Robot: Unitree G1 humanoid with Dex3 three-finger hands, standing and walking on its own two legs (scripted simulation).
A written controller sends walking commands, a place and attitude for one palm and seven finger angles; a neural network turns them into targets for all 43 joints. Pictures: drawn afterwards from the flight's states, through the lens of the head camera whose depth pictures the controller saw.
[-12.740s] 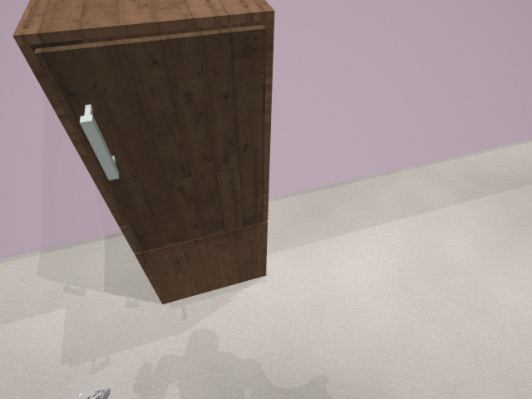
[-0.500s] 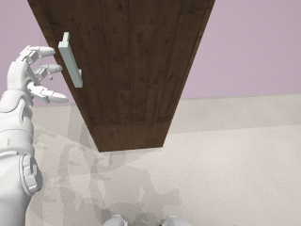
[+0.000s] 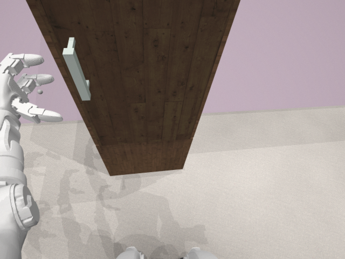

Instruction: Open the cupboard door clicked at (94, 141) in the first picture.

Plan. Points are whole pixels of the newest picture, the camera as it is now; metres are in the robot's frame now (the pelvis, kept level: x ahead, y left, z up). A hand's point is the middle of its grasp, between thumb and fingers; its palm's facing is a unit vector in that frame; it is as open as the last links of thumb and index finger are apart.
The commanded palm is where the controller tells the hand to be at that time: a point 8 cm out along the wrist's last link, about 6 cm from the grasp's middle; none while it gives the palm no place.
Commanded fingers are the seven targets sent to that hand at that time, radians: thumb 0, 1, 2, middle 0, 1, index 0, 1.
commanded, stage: move the hooked fingers beside the handle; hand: left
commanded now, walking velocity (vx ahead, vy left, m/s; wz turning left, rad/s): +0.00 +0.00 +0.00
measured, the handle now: (79, 71) +0.53 +0.21 +0.10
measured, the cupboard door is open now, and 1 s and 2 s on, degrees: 0 0 0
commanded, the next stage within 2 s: slide the fingers in behind the handle in 0.06 s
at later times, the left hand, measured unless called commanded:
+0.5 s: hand (62, 88) +0.47 +0.23 +0.10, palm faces +0.06 -1.00 +0.01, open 14.0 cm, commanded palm +0.44 +0.28 +0.10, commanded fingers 0.00 -0.50 0.30 -0.30 -1.20 -0.30 -1.20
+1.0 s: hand (78, 89) +0.46 +0.20 +0.10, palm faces +0.10 -0.99 -0.01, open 14.0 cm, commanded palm +0.43 +0.24 +0.10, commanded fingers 0.00 -0.50 0.30 -0.30 -1.20 -0.30 -1.20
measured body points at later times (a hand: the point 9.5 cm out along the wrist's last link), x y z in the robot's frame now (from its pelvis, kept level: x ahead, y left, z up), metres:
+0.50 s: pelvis +0.00 +0.01 +0.00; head +0.08 +0.02 +0.44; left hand +0.46 +0.29 +0.10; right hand +0.03 -0.26 -0.11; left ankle +0.01 +0.09 -0.70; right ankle +0.00 -0.11 -0.70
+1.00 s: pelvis +0.00 -0.02 +0.00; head +0.07 +0.00 +0.44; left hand +0.45 +0.25 +0.11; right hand +0.03 -0.28 -0.11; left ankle +0.01 +0.09 -0.70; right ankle +0.00 -0.11 -0.70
